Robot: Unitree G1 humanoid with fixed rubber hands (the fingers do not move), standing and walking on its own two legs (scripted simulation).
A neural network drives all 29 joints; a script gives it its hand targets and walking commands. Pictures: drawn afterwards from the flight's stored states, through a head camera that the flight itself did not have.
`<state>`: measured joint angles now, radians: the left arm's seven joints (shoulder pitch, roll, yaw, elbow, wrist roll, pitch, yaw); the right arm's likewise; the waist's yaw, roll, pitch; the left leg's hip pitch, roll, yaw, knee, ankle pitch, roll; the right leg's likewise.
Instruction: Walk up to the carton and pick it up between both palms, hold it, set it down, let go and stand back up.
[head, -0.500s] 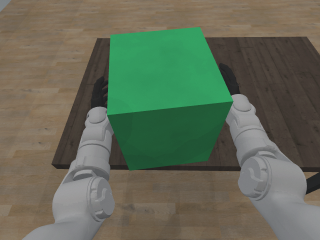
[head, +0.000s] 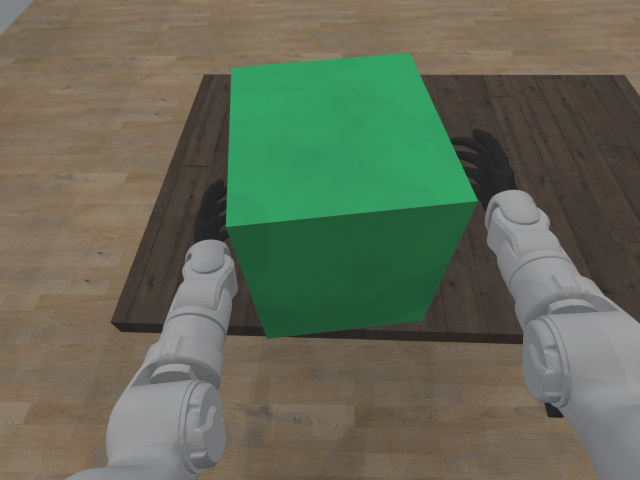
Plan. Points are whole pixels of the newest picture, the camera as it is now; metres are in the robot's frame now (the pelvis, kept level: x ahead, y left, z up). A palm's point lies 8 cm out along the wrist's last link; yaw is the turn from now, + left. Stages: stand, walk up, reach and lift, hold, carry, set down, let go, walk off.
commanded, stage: set down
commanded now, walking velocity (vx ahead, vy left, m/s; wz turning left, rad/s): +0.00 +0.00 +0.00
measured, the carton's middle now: (334, 204) +0.47 +0.04 +0.04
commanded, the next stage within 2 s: none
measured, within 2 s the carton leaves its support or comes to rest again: neither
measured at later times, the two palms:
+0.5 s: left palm (192, 286) +0.32 +0.20 +0.06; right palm (532, 244) +0.39 -0.20 +0.08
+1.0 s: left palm (185, 343) +0.26 +0.20 +0.02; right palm (554, 317) +0.32 -0.23 +0.03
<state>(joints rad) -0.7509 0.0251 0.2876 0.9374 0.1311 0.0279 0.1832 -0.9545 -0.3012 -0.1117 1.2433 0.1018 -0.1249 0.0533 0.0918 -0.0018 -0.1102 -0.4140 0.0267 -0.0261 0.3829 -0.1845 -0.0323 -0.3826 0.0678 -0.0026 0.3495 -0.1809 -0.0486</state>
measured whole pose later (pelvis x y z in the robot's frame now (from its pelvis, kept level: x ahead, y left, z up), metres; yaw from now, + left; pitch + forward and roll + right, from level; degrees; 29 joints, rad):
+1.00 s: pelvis -0.03 +0.00 +0.00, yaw +0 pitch +10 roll +0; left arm -0.20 0.03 0.14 0.47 0.06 -0.03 0.18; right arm -0.41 -0.38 0.02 0.91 0.30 -0.22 0.15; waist 0.06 0.00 -0.13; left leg -0.41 0.03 -0.02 0.39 -0.14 -0.03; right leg -0.38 0.07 0.00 0.35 -0.14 -0.05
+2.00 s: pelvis -0.04 -0.01 +0.00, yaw +0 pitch +8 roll +0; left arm 0.29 0.03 0.01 0.09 0.04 -0.01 0.19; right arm 0.19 -0.39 0.02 0.36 0.32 -0.24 0.19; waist 0.01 0.00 -0.12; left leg -0.39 0.03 -0.02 0.36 -0.12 -0.03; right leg -0.37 0.07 0.00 0.35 -0.13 -0.06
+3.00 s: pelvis -0.04 +0.01 +0.00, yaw +0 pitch +8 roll +0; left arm 0.21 0.03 0.01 0.31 0.04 0.00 0.11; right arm 0.25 -0.26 0.02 0.48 0.23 -0.27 0.07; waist 0.01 -0.01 -0.05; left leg -0.38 0.00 -0.02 0.36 -0.13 -0.01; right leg -0.35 0.04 0.00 0.35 -0.14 -0.04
